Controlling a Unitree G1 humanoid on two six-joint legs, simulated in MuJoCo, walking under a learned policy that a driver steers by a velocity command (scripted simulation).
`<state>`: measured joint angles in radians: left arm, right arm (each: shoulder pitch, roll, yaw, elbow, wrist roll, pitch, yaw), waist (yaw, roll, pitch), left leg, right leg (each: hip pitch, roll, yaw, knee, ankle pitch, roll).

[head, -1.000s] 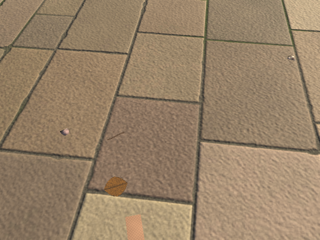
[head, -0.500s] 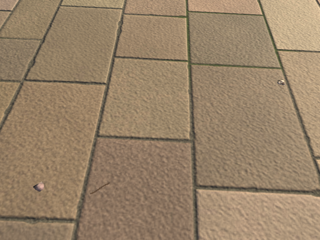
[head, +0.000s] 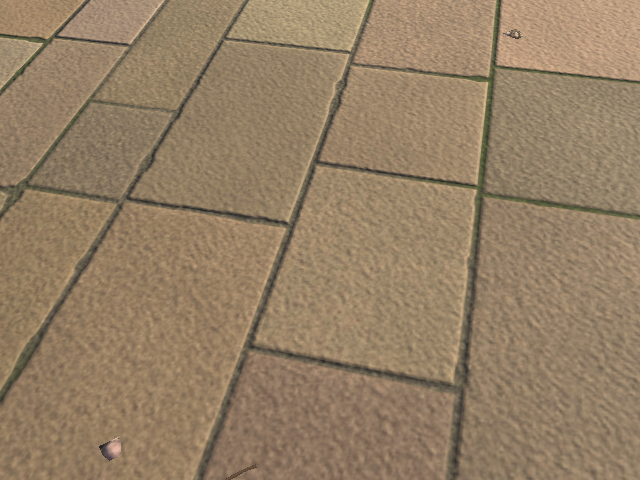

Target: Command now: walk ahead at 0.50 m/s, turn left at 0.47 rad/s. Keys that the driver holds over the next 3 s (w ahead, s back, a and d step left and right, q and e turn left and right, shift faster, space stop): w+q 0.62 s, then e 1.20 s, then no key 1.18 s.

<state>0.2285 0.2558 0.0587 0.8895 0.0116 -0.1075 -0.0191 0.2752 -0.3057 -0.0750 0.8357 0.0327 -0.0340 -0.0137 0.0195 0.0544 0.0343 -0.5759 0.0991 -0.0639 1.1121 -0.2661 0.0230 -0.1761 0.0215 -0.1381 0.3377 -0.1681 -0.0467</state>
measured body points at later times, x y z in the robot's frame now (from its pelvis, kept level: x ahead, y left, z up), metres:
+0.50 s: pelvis +0.26 +0.08 -0.01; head +0.29 +0.10 +0.44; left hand +0.33 +0.39 -0.12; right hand +0.44 -0.16 -0.11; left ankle +0.28 +0.15 -0.74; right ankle +0.28 -0.10 -0.66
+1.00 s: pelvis +0.49 +0.10 -0.01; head +0.54 +0.11 +0.43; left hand +0.53 +0.40 -0.12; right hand +0.71 -0.12 -0.13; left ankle +0.40 +0.22 -0.68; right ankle +0.62 +0.05 -0.74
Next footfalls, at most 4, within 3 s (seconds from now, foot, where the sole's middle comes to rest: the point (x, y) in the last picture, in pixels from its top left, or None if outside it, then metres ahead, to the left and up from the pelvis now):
0.32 left None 0.32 0.16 -0.78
0.80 right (320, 405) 0.65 0.07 -0.78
1.24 left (222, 441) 0.57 0.28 -0.78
1.68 right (347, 451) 0.55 0.01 -0.78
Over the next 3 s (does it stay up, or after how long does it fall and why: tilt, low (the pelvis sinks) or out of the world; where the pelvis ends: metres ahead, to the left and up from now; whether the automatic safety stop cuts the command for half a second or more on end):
stays up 0.55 0.16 -0.01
